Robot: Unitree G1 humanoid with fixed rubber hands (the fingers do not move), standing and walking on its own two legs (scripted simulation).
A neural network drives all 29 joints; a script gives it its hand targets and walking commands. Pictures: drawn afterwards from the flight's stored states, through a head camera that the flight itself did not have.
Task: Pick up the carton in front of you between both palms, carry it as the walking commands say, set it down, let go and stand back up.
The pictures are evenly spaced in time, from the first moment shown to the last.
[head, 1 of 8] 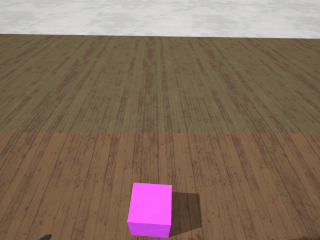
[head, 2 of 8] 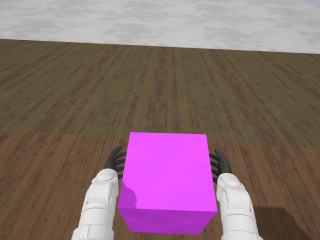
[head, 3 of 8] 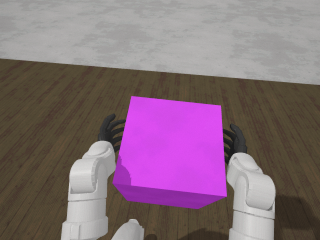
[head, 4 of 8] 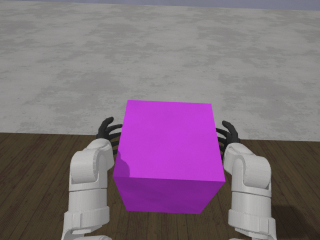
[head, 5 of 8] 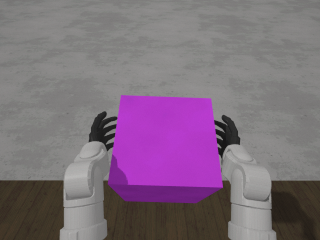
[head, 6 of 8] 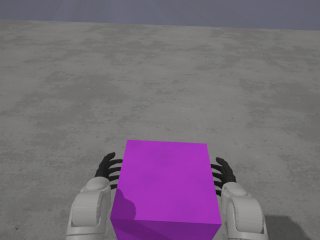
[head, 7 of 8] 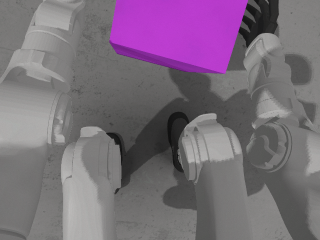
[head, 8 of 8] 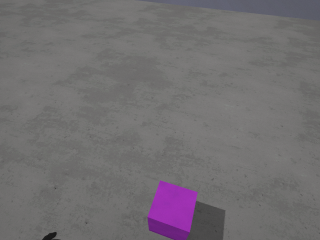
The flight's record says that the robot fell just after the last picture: no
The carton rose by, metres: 0.69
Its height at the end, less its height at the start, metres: -0.46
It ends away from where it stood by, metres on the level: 5.63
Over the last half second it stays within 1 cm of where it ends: yes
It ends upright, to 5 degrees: yes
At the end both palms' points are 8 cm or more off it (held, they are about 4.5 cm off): yes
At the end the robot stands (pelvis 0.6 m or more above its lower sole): yes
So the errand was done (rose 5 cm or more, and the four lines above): yes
